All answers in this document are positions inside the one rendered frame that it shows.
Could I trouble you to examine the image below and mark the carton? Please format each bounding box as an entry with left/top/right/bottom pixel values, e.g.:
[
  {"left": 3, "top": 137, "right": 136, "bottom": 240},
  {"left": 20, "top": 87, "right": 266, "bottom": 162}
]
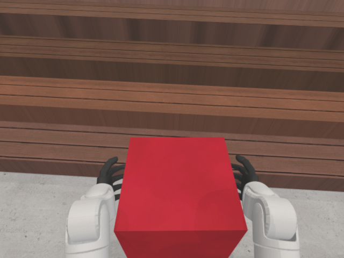
[{"left": 114, "top": 137, "right": 248, "bottom": 258}]

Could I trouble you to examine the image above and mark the left robot hand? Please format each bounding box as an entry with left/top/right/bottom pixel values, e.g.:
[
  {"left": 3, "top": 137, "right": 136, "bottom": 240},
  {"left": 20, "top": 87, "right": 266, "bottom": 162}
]
[{"left": 97, "top": 156, "right": 125, "bottom": 201}]

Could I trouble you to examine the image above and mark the right robot hand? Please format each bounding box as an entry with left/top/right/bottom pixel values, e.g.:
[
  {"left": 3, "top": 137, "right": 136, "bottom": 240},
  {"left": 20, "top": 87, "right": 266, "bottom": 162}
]
[{"left": 231, "top": 155, "right": 259, "bottom": 201}]

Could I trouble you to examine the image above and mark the right robot forearm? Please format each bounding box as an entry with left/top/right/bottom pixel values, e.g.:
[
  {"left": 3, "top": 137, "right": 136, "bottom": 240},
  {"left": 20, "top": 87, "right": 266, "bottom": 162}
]
[{"left": 242, "top": 182, "right": 300, "bottom": 258}]

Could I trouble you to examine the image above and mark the left robot forearm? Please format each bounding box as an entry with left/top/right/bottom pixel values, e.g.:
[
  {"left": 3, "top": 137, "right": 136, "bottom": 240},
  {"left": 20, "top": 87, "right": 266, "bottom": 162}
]
[{"left": 64, "top": 183, "right": 116, "bottom": 258}]

